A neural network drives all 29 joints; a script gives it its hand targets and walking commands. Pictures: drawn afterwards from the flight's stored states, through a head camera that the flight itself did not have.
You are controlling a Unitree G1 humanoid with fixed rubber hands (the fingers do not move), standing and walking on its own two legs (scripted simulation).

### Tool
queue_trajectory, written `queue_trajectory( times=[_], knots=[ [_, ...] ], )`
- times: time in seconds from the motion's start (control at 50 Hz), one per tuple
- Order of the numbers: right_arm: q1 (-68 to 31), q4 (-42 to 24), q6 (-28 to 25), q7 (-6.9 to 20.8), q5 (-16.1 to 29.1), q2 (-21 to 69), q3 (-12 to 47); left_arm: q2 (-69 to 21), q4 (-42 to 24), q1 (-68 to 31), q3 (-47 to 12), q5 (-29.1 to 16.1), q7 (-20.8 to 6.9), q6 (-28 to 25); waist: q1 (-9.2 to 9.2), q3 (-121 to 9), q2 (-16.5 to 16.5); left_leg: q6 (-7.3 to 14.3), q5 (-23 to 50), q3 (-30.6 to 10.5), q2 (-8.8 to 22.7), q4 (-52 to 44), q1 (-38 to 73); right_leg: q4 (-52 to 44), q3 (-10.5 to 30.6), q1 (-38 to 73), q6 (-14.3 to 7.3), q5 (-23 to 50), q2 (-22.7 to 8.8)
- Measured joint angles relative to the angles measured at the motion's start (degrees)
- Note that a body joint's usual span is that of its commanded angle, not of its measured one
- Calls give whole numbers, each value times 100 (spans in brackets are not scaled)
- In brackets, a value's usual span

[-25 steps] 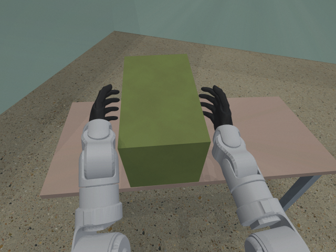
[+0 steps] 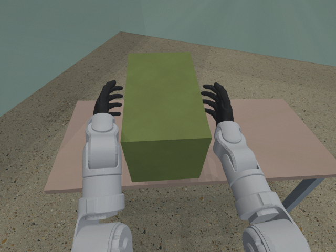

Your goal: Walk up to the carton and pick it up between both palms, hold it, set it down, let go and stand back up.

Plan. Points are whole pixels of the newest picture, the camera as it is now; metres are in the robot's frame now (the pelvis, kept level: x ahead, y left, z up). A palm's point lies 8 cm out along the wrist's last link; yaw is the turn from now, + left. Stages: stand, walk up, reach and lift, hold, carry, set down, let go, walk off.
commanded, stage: hold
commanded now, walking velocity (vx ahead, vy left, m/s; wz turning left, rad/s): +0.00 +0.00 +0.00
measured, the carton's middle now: (162, 113) +0.45 +0.02 +0.12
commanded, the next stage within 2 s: none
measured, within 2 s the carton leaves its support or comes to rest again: neither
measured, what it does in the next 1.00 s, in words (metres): stands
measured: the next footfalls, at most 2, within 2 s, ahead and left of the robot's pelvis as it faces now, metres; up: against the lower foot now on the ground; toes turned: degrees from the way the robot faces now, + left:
none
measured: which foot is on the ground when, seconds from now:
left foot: down 0.00-1.00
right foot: down 0.00-1.00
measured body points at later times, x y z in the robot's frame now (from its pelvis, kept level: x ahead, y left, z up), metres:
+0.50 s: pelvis +0.01 +0.00 +0.00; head -0.01 +0.05 +0.45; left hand +0.38 +0.16 +0.17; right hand +0.38 -0.11 +0.17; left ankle +0.07 +0.11 -0.75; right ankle +0.00 -0.10 -0.75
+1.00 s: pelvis +0.00 +0.00 +0.00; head -0.02 +0.04 +0.45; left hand +0.38 +0.16 +0.18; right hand +0.38 -0.11 +0.18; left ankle +0.07 +0.11 -0.75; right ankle +0.00 -0.10 -0.75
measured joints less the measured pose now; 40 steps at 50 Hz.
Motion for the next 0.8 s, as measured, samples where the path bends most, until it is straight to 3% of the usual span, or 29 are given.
queue_trajectory(
  times=[0.24,0.62,0.8],
  knots=[
    [111,-46,-167,-41,137,15,178,55,-309,285,-118,-62,44,-3,-60,18,-140,-18,-71,-60,-6,70,-46,-86,-61,49,3,-10,1],
    [223,-368,-24,-52,311,-107,343,-13,-659,427,-230,-90,127,180,-53,94,-19,12,-118,9,-14,93,48,-90,2,134,33,-19,-17],
    [110,-197,31,4,155,-42,157,-47,-379,244,-103,-11,68,152,-28,63,-6,3,-83,-22,-17,54,79,-74,-32,149,16,-25,-16]
  ],
)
